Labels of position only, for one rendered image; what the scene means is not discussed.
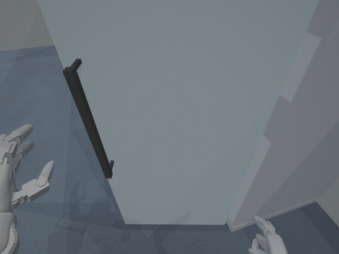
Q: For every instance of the left robot hand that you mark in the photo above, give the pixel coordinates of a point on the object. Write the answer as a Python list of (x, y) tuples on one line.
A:
[(10, 156)]

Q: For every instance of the robot left forearm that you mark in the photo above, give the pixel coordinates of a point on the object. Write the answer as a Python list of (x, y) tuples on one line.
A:
[(9, 240)]

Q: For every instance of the right robot hand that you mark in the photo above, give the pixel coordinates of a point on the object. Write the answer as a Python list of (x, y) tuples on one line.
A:
[(271, 242)]

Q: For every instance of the fridge door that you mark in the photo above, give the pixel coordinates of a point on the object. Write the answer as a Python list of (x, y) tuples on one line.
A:
[(181, 92)]

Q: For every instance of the handle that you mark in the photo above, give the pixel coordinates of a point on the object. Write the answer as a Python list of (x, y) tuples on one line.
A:
[(79, 97)]

